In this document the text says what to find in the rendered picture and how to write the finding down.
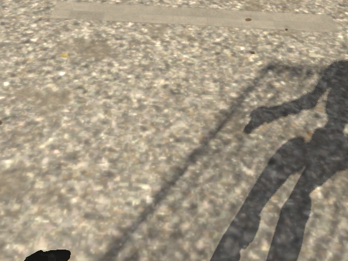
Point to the robot left hand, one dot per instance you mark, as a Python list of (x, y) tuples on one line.
[(52, 255)]

